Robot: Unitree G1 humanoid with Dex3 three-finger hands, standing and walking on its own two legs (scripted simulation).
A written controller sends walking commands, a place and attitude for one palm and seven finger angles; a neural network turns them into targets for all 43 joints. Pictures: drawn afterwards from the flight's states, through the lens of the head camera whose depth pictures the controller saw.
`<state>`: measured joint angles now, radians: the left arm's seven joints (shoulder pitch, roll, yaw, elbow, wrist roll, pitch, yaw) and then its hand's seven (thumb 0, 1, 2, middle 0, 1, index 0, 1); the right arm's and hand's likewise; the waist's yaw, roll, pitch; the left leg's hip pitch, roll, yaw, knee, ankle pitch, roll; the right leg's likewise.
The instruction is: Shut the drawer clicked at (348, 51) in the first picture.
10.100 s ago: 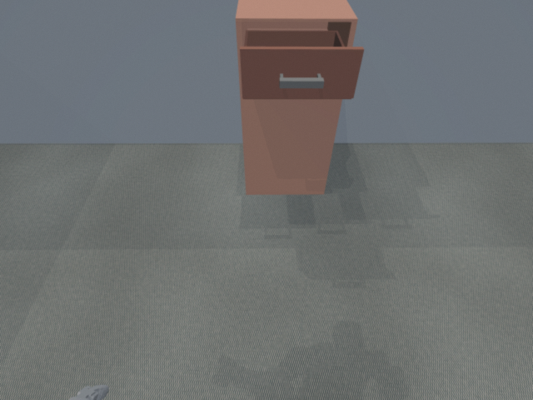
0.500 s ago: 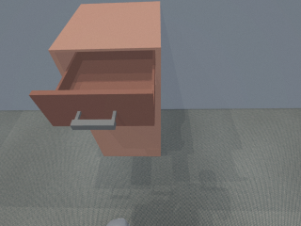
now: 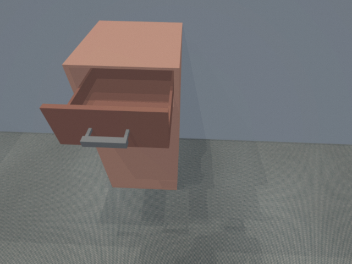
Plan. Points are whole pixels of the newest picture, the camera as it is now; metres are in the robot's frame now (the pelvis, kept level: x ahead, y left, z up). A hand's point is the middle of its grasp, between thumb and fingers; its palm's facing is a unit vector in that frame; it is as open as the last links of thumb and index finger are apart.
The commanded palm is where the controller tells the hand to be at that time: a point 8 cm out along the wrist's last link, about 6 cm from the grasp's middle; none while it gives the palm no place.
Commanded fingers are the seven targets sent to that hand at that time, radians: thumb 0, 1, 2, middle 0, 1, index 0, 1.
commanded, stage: come to a stop and stand still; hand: left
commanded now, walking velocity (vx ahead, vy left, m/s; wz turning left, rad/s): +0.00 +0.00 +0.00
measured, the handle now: (106, 136) +0.46 +0.25 +0.00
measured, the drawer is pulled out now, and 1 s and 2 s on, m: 0.23 0.23 0.23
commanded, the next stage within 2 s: look again from close up in 0.20 s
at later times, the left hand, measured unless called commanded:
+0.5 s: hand out of the picture -0.01 +0.19 -0.19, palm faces +0.04 -0.98 -0.20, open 7.3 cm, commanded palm none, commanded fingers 0.00 0.90 0.90 -0.20 -0.30 -0.20 -0.30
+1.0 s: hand out of the picture -0.01 +0.22 -0.18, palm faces +0.04 -0.98 -0.19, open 7.4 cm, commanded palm none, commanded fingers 0.00 0.90 0.90 -0.20 -0.30 -0.20 -0.30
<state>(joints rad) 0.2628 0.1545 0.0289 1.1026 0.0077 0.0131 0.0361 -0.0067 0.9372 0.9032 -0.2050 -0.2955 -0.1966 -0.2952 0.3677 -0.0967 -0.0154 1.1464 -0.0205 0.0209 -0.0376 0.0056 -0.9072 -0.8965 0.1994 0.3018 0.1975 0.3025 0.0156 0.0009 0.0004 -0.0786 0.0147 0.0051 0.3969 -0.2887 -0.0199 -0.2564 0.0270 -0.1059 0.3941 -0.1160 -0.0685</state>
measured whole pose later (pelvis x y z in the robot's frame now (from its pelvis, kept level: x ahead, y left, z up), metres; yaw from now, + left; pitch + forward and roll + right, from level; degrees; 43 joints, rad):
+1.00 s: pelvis -0.01 +0.05 +0.00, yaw +0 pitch -2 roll +0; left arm 0.31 0.14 -0.01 1.07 0.01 0.01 0.05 0.00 0.92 0.90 -0.20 -0.30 -0.19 -0.29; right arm 0.27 -0.17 0.00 1.08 -0.02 -0.01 -0.04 0.01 -0.92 -0.90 0.20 0.30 0.20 0.30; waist 0.00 0.01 0.04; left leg -0.08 -0.07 0.09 0.43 -0.32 0.10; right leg -0.24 -0.05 -0.06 0.47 -0.18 0.02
